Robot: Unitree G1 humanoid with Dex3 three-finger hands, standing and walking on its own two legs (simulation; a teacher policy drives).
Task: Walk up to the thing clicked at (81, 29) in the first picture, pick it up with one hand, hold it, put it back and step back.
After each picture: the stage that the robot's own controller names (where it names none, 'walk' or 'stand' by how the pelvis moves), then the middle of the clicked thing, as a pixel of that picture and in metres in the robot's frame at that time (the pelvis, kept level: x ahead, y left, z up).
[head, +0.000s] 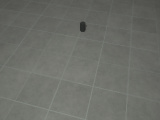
stand; (82, 26) +1.61 +0.04 -0.72
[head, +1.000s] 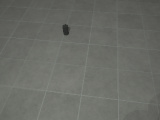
walk; (65, 29) +1.46 +0.22 -0.69
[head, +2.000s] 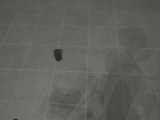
walk; (57, 55) +1.00 +0.25 -0.70
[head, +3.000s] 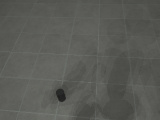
walk; (61, 95) +0.61 +0.23 -0.70
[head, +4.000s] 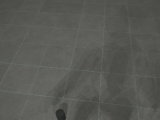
stand; (60, 115) +0.47 +0.22 -0.71
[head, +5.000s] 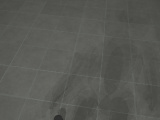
stand; out of the picture +0.44 +0.20 -0.73
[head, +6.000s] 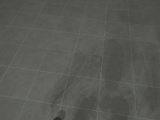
stand; out of the picture +0.42 +0.20 -0.73
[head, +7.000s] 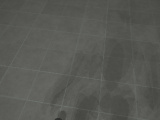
stand; out of the picture +0.41 +0.20 -0.73
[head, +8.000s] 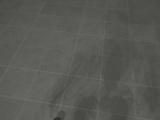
go down; out of the picture +0.41 +0.20 -0.73
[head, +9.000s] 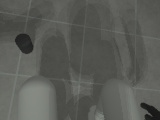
go down; (25, 44) +0.49 +0.26 -0.36
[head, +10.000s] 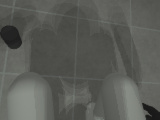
approach; (12, 38) +0.48 +0.28 -0.30
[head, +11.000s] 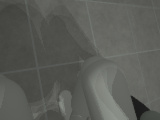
close in; out of the picture +0.46 +0.33 -0.22
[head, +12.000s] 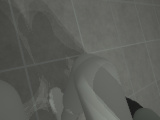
close; out of the picture +0.45 +0.34 -0.23
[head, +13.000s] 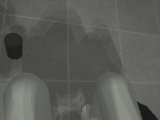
lift; (14, 47) +0.46 +0.26 -0.28
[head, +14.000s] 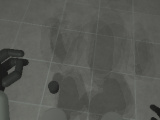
lift; (53, 87) +0.45 +0.17 -0.54
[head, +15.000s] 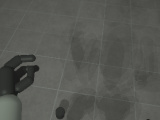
hold; (60, 113) +0.42 +0.17 -0.66
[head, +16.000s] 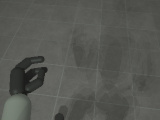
crouch; out of the picture +0.40 +0.18 -0.68
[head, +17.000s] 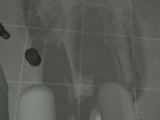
crouch; (33, 57) +0.47 +0.21 -0.38
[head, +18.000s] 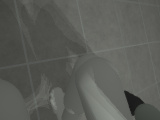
lower; out of the picture +0.44 +0.29 -0.23
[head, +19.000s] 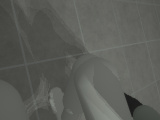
lower; out of the picture +0.44 +0.30 -0.23
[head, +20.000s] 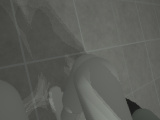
lower; out of the picture +0.44 +0.30 -0.23
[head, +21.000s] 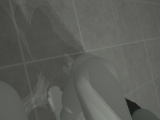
lower; out of the picture +0.44 +0.30 -0.23
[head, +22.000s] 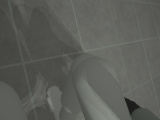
loosen; out of the picture +0.44 +0.30 -0.23
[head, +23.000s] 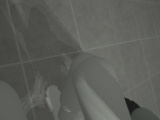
withdraw; out of the picture +0.38 +0.23 -0.25
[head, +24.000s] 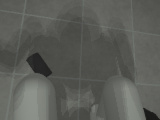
walk; (39, 66) +0.39 +0.18 -0.33
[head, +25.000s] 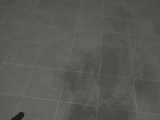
stand; out of the picture +0.31 +0.12 -0.68
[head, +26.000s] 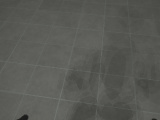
stand; out of the picture +0.33 +0.15 -0.69
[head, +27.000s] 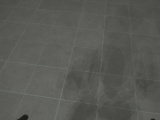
stand; out of the picture +0.32 +0.15 -0.69
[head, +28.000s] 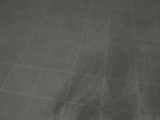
stand; out of the picture +0.34 +0.14 -0.75
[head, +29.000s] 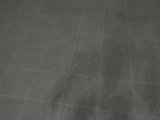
stand; out of the picture +0.30 +0.15 -0.75
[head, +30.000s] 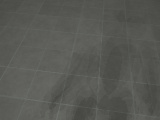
walk; out of the picture +0.31 +0.15 -0.75
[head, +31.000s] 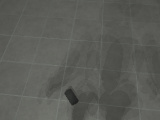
walk; (71, 96) +0.51 +0.13 -0.72
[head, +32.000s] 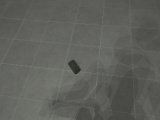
walk; (74, 66) +0.82 +0.15 -0.73
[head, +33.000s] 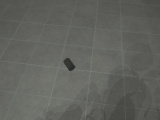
stand; (69, 64) +0.95 +0.16 -0.73
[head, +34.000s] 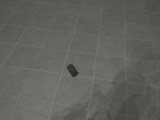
stand; (72, 70) +0.93 +0.15 -0.75
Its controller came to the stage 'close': yes
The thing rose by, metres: 0.01
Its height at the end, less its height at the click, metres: -0.02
